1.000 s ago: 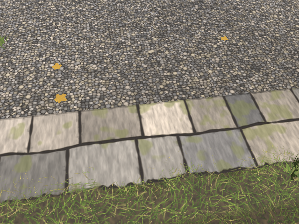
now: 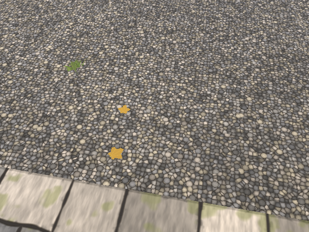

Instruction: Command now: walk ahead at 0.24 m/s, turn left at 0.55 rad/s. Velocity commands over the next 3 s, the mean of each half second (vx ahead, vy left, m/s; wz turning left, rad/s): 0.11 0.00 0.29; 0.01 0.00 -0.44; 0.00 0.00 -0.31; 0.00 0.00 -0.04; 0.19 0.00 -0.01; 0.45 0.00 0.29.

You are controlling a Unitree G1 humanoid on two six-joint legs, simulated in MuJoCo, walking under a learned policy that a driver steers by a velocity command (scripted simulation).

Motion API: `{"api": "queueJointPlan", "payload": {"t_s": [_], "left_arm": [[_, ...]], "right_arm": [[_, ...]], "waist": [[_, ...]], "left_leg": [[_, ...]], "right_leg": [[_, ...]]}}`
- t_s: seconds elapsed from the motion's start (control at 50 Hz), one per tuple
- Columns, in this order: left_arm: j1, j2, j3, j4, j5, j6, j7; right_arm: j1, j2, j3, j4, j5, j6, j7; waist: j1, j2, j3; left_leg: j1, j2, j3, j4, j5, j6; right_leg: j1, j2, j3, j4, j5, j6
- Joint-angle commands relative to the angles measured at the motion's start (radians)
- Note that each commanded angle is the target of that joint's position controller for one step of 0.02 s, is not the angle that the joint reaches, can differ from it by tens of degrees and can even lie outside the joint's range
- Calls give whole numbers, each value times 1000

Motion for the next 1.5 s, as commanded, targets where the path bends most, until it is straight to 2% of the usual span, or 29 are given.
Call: {"api": "queueJointPlan", "payload": {"t_s": [0.02,0.04,0.06,0.08,0.12,0.2,0.3,0.38,0.42,0.44,0.48,0.54,0.62,0.7,0.74,0.76,0.82,0.88,0.96,1.08,1.1,1.12,1.14,1.18,1.2,1.28,1.42,1.48,1.5], "left_arm": [[135,66,-12,-134,14,-26,-23],[-157,149,19,-184,-38,-11,-35],[-251,162,28,-224,-35,-8,-18],[-183,209,46,-199,-2,0,13],[-106,128,25,-187,11,5,46],[-42,147,22,-162,-42,41,31],[-128,158,3,-153,-28,80,10],[-159,160,-7,-134,-70,33,-35],[-242,222,-6,-195,-101,-4,-46],[-357,292,10,-226,-84,-6,-52],[-329,324,45,-230,-67,-3,-36],[-265,282,49,-241,-66,-6,-10],[-200,281,61,-243,-72,-3,-5],[-299,262,56,-261,-54,17,-8],[-299,184,27,-284,-30,28,-16],[-306,176,23,-278,-15,32,-23],[-260,245,54,-249,4,34,0],[-293,167,27,-263,-11,55,-44],[-303,184,18,-261,-51,70,-87],[-282,281,73,-266,-64,31,-60],[-237,385,105,-281,-74,21,-32],[-148,405,115,-280,-57,6,-21],[-119,367,119,-241,-24,-20,-2],[-202,276,98,-264,-58,-19,-2],[-238,251,90,-275,-77,-12,-4],[-329,259,87,-342,-58,3,-13],[-284,242,80,-351,-87,17,-57],[-295,151,34,-333,-89,34,-85],[-199,128,28,-338,-96,38,-80]], "right_arm": [[432,-305,-87,24,-9,-4,-52],[478,-281,-97,72,-23,-22,-53],[360,-295,-113,55,11,-38,-64],[238,-233,-98,30,37,-36,-71],[116,-168,-68,-19,47,-35,-63],[33,-224,-85,-100,15,-56,-27],[42,-174,-68,-151,35,-67,-10],[10,-117,-24,-146,61,-31,42],[142,-89,-12,-123,74,-13,56],[218,-160,-38,-125,60,-6,27],[98,-265,-75,-169,34,4,-33],[61,-215,-66,-191,41,10,-82],[30,-176,-64,-220,28,25,-105],[144,-181,-72,-196,38,23,-101],[202,-275,-104,-227,28,0,-113],[205,-254,-97,-219,-10,-12,-116],[47,-177,-66,-244,12,-18,-113],[43,-249,-87,-248,7,-9,-133],[162,-311,-127,-214,-10,17,-123],[132,-209,-88,-191,-1,24,-107],[200,-121,-60,-236,-1,22,-104],[142,-122,-48,-256,-9,10,-103],[82,-136,-47,-243,-8,9,-91],[122,-231,-81,-189,-16,14,-101],[112,-223,-78,-183,-16,18,-101],[213,-178,-59,-122,-7,40,-67],[158,-146,-25,-102,14,38,-34],[133,-146,-14,-126,49,11,-28],[80,-201,-13,-156,63,-1,-22]], "waist": [[-118,178,-648],[-224,-9,-392],[-177,16,-194],[-98,25,-141],[12,40,-50],[54,13,-87],[-8,10,-77],[-2,-20,-77],[-73,-73,-158],[-158,-113,-158],[-107,-83,-133],[-47,-74,-105],[-9,-160,-91],[-62,-137,-60],[-81,71,-87],[-88,97,-53],[8,46,-26],[-7,38,-39],[-77,62,-41],[-32,13,-94],[-63,-183,-229],[14,-159,-227],[36,-117,-87],[-7,-130,-72],[-28,-139,-51],[-87,-111,-52],[-9,-69,-27],[-53,-43,-77],[11,45,-128]], "left_leg": [[1131,386,-666,-56,783,504],[955,353,-640,-156,679,378],[725,313,-488,-190,566,301],[543,259,-415,-236,427,278],[222,202,-351,-338,353,257],[85,135,-266,-377,281,220],[161,185,-300,-305,82,159],[152,130,-303,-171,-102,66],[284,28,-242,-125,-121,-39],[384,-16,-146,-118,-136,-57],[424,-1,-108,-71,-116,1],[320,20,-117,-99,-148,48],[217,-29,-25,6,-272,-22],[397,-15,-5,-183,-127,26],[655,315,-367,-297,287,338],[660,455,-433,-372,404,383],[503,320,-170,-398,375,205],[503,233,-10,-406,396,137],[644,313,-8,-360,438,163],[476,263,83,-191,8,17],[314,110,218,26,-275,-107],[72,14,87,173,-646,-149],[-46,59,-35,279,-645,-146],[-35,83,-43,422,-590,-153],[10,89,-48,451,-555,-151],[156,64,-14,436,-305,-161],[183,106,7,15,-259,-171],[366,134,-11,-147,53,-94],[385,231,-103,-156,171,27]], "right_leg": [[-602,98,170,727,-195,36],[-759,104,334,856,-197,11],[-812,42,375,870,-206,-10],[-736,-16,385,818,-182,-13],[-565,-39,380,692,-72,-27],[-458,17,309,579,105,5],[-512,-55,346,399,202,42],[-383,-43,298,97,423,31],[-382,-108,382,28,734,-91],[-507,-104,420,26,574,-182],[-593,-61,427,1,443,-199],[-480,-78,495,-7,457,-275],[-330,-186,664,-79,566,-386],[-433,-109,617,-55,507,-297],[-729,102,405,164,135,-126],[-805,80,370,398,-120,-73],[-680,42,344,653,-77,-53],[-596,33,278,497,63,-22],[-578,21,270,220,143,-31],[-247,63,279,-80,606,-207],[-8,-158,545,-56,1057,-425],[110,-297,778,-102,1039,-537],[33,-277,719,-130,898,-464],[-74,-214,592,-139,888,-390],[-164,-193,552,-160,881,-365],[-343,-119,452,-212,798,-339],[-287,-121,553,-81,387,-310],[-379,-43,575,-12,346,-222],[-369,57,485,1,231,-135]]}}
